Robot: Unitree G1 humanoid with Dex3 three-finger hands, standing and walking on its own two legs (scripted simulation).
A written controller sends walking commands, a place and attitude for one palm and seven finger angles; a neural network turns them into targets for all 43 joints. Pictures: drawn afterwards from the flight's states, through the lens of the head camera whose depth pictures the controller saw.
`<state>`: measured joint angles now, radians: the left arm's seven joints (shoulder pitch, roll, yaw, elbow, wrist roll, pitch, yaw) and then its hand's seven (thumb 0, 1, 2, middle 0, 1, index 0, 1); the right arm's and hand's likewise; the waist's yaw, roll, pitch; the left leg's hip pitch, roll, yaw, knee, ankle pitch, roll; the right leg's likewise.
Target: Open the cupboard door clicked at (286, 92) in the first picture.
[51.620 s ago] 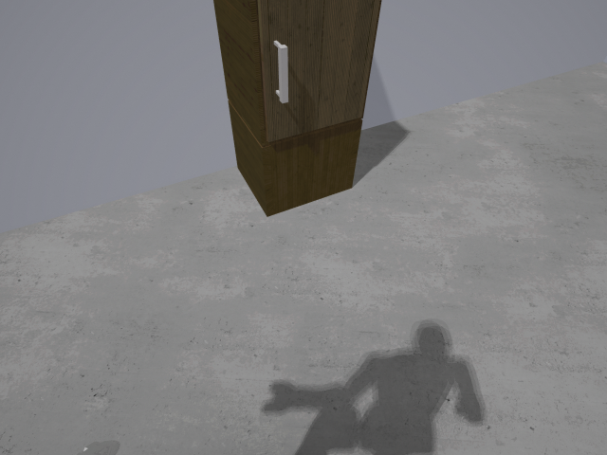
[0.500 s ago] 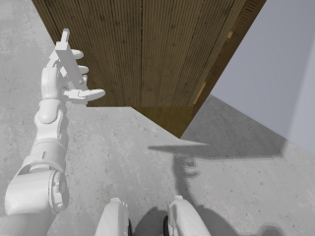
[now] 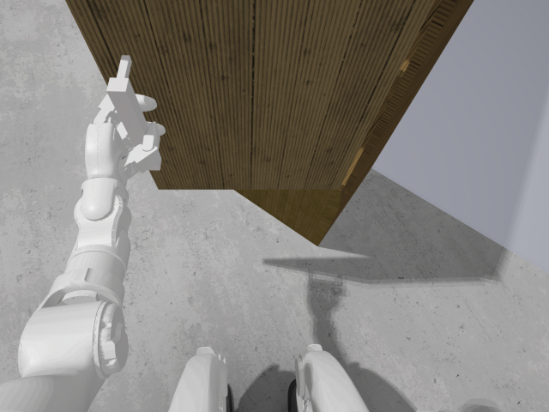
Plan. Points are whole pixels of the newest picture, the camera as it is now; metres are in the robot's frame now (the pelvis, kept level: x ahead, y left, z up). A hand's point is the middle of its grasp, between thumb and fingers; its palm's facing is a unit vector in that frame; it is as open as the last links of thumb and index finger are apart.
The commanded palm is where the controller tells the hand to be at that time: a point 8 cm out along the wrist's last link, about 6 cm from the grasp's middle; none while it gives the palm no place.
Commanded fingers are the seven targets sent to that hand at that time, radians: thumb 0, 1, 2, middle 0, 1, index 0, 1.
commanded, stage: pull the door open along its arc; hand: left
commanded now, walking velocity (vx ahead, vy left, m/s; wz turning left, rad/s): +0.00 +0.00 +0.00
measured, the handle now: (140, 119) +0.54 +0.18 +0.04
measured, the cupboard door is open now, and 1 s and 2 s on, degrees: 38 73 74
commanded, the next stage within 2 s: open thumb and fingers to let go in 1.10 s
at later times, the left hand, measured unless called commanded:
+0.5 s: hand (165, 213) +0.38 +0.13 +0.04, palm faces +0.07 -1.00 +0.02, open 6.0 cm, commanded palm +0.33 +0.19 +0.05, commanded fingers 0.00 0.90 0.90 -0.40 -1.35 -0.40 -1.35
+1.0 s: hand (226, 284) +0.28 +0.05 +0.05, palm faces +0.40 -0.92 -0.01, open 6.0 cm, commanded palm +0.21 +0.08 +0.05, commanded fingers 0.00 0.90 0.90 -0.40 -1.35 -0.40 -1.35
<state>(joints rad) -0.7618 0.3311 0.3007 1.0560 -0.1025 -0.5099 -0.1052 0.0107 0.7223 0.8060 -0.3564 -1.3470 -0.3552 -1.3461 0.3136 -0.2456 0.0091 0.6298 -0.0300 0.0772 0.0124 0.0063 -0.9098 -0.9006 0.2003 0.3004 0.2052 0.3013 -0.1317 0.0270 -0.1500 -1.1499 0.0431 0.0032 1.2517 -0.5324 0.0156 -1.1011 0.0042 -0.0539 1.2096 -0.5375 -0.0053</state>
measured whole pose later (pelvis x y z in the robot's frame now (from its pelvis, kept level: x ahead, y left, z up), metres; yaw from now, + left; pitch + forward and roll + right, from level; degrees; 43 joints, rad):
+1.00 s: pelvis +0.01 -0.04 +0.02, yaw +4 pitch +17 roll +0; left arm 0.19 -0.10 -0.22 0.21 0.12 -0.42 0.55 0.03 0.68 0.77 -0.32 -1.33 -0.36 -1.34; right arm 0.19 -0.16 0.01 0.56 -0.09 -0.03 0.03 0.01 -0.91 -0.90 0.20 0.30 0.20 0.30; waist -0.01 0.02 -0.18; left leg -0.93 0.02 -0.04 1.15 -0.51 -0.04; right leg -0.90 -0.01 -0.09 1.17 -0.57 -0.06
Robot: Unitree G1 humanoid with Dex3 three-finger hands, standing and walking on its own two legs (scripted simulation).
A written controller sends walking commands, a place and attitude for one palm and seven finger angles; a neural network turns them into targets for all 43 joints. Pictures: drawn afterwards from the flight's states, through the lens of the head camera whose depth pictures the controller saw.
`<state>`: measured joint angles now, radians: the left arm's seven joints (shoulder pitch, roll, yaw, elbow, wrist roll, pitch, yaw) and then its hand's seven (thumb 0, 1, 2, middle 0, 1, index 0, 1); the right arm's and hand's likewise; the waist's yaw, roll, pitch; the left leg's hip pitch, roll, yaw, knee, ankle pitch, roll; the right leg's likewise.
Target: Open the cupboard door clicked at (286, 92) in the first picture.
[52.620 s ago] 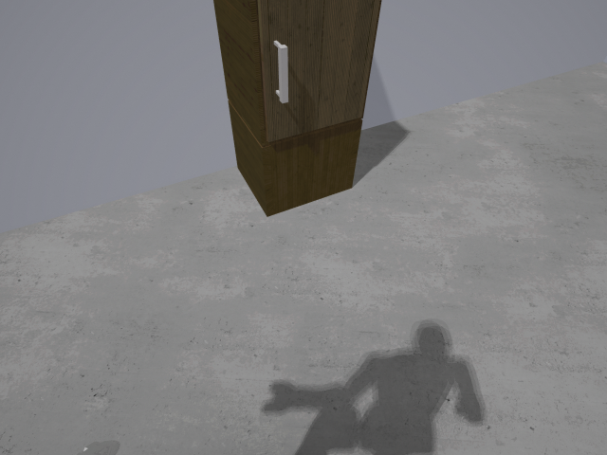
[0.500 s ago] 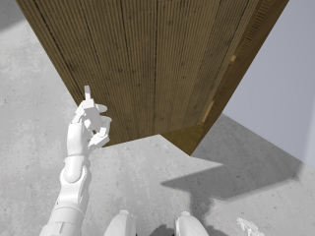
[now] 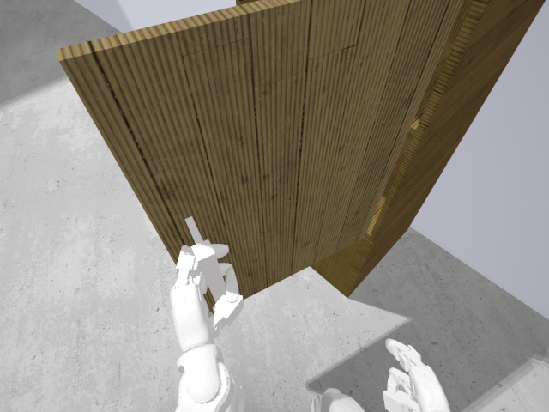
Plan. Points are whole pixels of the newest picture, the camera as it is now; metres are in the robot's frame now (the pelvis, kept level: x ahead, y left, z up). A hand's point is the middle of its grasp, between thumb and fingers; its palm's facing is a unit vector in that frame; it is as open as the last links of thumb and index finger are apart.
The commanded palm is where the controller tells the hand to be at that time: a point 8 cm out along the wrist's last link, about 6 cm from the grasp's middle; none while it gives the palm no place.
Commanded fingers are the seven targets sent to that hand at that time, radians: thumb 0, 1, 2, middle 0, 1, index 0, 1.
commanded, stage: pull the door open along its arc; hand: left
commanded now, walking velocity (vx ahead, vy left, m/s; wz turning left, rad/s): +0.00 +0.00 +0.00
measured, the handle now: (208, 267) +0.32 +0.12 +0.02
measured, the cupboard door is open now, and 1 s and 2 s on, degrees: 73 74 79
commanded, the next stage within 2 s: open thumb and fingers to let go in 0.10 s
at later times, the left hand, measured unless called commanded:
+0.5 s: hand (235, 308) +0.26 +0.07 +0.03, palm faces +0.35 -0.94 -0.03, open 8.1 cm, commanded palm +0.20 +0.10 +0.03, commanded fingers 0.00 -0.22 0.42 -0.32 -1.23 -0.32 -1.23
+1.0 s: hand (230, 309) +0.26 +0.08 +0.03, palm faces +0.28 -0.96 -0.03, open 15.1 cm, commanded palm +0.21 +0.10 +0.03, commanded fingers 0.00 -0.50 0.30 -0.15 -0.30 -0.15 -0.30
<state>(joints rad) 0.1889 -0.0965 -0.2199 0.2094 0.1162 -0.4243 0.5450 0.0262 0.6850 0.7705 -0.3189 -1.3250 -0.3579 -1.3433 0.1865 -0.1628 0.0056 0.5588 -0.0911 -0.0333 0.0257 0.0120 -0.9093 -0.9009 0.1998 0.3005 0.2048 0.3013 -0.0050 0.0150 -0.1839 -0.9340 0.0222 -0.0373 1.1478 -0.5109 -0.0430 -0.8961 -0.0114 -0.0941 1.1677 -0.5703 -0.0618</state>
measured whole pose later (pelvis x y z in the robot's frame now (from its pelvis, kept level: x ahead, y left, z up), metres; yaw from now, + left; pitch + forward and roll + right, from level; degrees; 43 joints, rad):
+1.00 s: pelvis +0.00 +0.01 -0.01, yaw +0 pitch +17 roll +0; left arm 0.30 -0.06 -0.30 0.07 0.12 -0.35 0.52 0.00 -0.49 0.31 -0.22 -0.71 -0.26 -0.73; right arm 0.19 -0.18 0.02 0.53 -0.08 -0.10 0.01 0.02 -0.91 -0.90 0.20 0.30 0.20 0.30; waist 0.00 0.03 -0.20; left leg -0.97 0.01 -0.05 1.21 -0.54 -0.03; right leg -0.92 -0.02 -0.10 1.21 -0.60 -0.05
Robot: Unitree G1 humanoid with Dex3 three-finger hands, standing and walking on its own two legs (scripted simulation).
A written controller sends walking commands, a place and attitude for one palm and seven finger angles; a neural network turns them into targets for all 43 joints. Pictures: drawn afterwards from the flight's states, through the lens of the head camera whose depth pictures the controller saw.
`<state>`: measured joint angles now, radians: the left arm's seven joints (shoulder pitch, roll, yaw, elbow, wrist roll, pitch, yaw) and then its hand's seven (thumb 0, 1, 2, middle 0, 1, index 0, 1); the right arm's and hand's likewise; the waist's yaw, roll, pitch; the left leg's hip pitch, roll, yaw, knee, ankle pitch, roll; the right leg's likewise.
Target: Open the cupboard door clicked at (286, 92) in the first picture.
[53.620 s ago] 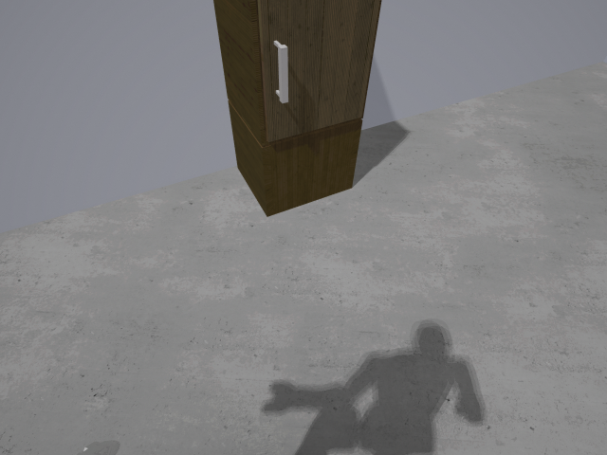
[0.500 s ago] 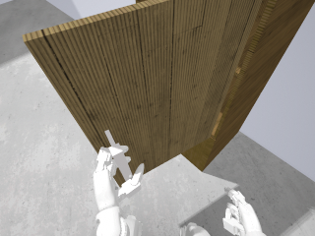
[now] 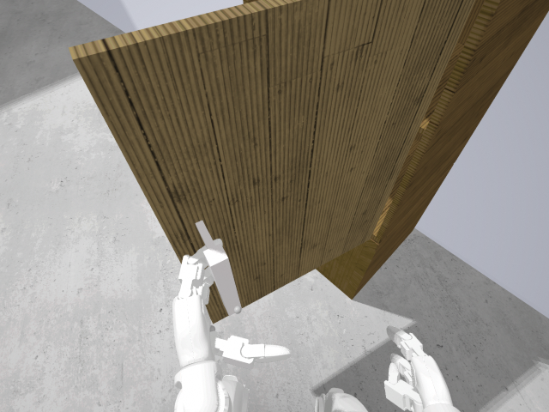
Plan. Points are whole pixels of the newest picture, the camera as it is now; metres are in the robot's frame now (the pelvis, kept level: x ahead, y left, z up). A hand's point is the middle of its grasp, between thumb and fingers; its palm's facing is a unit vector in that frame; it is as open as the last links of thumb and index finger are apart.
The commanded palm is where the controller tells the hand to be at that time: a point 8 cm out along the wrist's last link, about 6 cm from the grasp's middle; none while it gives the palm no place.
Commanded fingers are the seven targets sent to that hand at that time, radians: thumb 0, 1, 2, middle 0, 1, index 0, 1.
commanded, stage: open thumb and fingers to let go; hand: left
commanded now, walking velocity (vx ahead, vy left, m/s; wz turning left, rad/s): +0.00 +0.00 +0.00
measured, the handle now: (219, 271) +0.31 +0.10 +0.03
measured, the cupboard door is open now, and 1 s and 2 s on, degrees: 74 79 79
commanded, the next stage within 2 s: slide the hand sideways off the handle in 0.02 s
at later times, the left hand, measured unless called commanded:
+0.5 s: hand (241, 352) +0.20 +0.05 +0.04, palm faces -0.13 -0.99 +0.03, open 16.2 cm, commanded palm +0.18 +0.11 +0.04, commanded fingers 0.00 -0.50 0.30 -0.15 -0.30 -0.15 -0.30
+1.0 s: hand (197, 375) +0.18 +0.10 +0.04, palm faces -0.09 -1.00 +0.01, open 16.1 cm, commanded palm +0.14 +0.17 +0.04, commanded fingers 0.00 -0.50 0.30 -0.15 -0.30 -0.15 -0.30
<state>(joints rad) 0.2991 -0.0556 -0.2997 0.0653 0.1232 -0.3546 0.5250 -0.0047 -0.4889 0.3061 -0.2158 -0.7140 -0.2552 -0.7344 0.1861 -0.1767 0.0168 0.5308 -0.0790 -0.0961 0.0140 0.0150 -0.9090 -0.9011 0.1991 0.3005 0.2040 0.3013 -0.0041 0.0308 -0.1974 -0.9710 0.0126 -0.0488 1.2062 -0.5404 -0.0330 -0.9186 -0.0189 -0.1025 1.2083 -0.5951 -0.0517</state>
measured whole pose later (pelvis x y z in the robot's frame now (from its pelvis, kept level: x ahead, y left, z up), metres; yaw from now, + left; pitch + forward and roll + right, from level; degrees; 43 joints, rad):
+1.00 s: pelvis -0.02 +0.02 -0.02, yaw -1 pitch +18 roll -1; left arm 0.59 0.12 -0.19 -0.22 -0.06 -0.45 -0.03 -0.01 -0.50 0.30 -0.16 -0.31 -0.20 -0.32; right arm 0.22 -0.21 -0.01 0.38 -0.01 -0.04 -0.01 0.02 -0.91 -0.90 0.20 0.30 0.20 0.30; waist 0.01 0.03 -0.18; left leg -1.07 0.02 -0.03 1.34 -0.58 -0.01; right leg -1.02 -0.02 -0.08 1.33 -0.62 -0.03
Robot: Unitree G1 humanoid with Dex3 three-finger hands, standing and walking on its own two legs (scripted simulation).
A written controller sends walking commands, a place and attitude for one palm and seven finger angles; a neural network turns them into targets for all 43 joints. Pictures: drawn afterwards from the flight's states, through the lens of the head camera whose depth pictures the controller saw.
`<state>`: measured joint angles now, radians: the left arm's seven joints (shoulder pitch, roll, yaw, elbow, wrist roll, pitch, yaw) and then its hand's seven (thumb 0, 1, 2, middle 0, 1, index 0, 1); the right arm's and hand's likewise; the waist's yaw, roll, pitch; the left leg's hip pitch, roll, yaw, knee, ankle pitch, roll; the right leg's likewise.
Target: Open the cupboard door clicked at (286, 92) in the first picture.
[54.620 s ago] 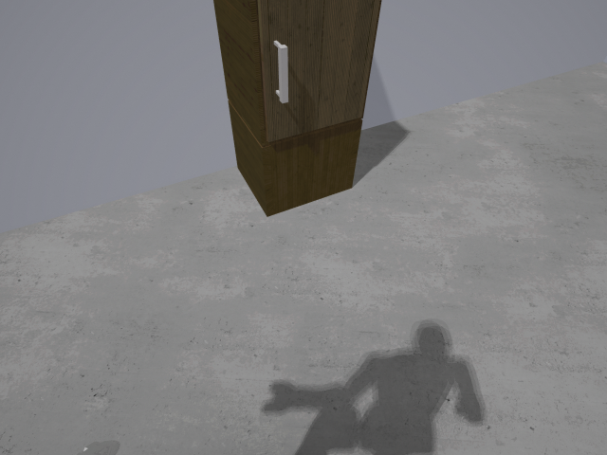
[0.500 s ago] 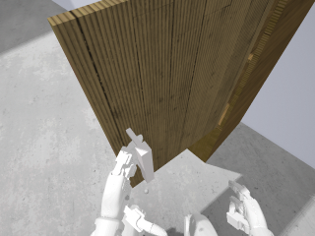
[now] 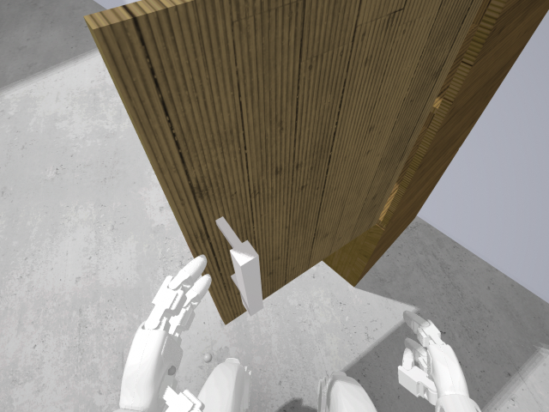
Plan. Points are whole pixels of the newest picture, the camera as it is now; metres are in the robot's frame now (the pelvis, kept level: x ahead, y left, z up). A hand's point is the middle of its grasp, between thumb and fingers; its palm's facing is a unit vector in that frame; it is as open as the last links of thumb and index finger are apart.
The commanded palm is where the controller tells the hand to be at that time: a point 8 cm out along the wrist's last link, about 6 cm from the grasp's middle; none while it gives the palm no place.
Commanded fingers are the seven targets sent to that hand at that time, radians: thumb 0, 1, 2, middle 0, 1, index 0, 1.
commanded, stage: slide the hand sideways off the handle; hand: left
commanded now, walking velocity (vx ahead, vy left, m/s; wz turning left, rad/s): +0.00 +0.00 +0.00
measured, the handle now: (240, 270) +0.30 +0.07 +0.05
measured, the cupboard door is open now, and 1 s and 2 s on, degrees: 79 79 79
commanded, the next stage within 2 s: draw the hand back to the body in 0.32 s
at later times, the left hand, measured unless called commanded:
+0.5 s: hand (171, 371) +0.17 +0.13 +0.06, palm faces -0.06 -1.00 +0.01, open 16.3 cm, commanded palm +0.14 +0.19 +0.08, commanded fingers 0.00 -0.50 0.30 -0.15 -0.30 -0.15 -0.30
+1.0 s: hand (81, 335) +0.18 +0.19 +0.15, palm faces +0.04 -0.98 -0.20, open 15.9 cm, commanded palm +0.15 +0.25 +0.18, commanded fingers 0.00 -0.15 0.45 -0.16 -0.30 -0.16 -0.30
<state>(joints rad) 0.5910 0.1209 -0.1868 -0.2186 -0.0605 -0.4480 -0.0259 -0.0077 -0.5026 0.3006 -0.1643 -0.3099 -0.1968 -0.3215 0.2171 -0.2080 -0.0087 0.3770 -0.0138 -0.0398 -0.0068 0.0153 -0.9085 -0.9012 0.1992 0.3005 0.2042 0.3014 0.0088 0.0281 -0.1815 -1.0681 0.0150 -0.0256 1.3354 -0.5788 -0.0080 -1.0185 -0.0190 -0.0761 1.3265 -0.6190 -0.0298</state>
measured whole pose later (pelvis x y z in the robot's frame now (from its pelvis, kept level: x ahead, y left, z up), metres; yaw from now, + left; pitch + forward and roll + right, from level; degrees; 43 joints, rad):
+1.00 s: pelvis +0.02 +0.01 +0.06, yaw +0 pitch +10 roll -2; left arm 0.71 0.31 0.10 -0.46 -0.16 -0.16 -0.08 -0.01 -0.42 0.34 -0.15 -0.30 -0.16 -0.30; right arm 0.29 -0.21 0.01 0.38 0.04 -0.03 -0.11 0.02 -0.91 -0.90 0.20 0.30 0.20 0.30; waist 0.03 0.04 -0.17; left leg -0.72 0.02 -0.02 1.06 -0.51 0.01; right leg -0.65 0.00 -0.07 1.00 -0.51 -0.01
